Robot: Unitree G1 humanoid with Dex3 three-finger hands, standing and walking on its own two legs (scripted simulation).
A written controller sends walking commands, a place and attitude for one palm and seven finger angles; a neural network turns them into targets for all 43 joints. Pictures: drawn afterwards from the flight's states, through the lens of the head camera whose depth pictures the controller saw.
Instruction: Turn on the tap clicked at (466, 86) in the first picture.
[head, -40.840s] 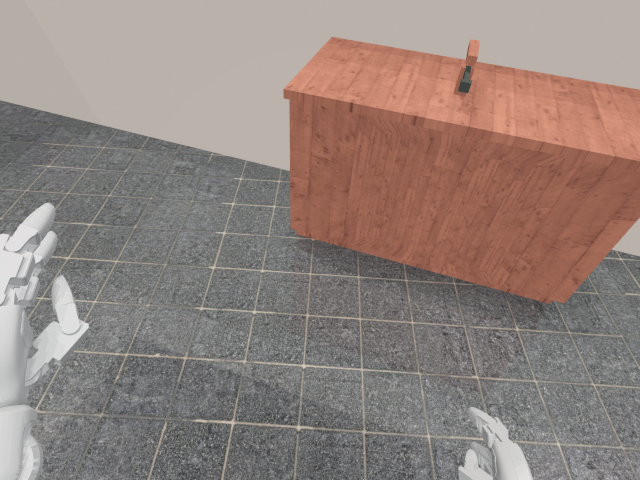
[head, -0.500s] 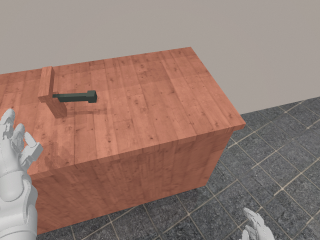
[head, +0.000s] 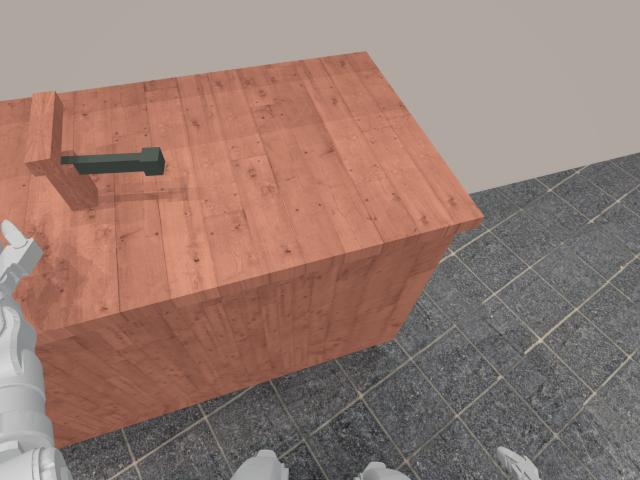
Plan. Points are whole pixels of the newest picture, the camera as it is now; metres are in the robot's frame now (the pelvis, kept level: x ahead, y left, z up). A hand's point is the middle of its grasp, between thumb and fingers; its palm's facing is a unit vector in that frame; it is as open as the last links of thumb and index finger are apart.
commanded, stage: reach beside the lever's end, fingers flat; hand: left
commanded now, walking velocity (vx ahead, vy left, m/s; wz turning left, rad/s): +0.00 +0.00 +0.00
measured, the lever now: (152, 161) +0.52 +0.26 +0.06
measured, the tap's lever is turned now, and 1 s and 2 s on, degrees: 79 79 79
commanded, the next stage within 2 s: push the lever round in 0.56 s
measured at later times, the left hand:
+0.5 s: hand (44, 233) +0.39 +0.36 +0.05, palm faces +0.55 -0.83 -0.09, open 7.8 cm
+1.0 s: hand (46, 239) +0.38 +0.36 +0.05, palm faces +0.58 -0.81 -0.07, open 7.8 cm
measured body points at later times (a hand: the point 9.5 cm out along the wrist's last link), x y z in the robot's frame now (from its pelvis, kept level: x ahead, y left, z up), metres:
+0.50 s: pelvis +0.02 +0.01 -0.01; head +0.10 +0.03 +0.44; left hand +0.35 +0.41 +0.06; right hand +0.07 -0.27 -0.11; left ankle +0.03 +0.10 -0.69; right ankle +0.02 -0.11 -0.69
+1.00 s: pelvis +0.01 +0.00 -0.01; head +0.09 +0.03 +0.44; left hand +0.34 +0.40 +0.06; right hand +0.11 -0.26 -0.11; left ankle +0.03 +0.10 -0.69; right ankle +0.02 -0.11 -0.69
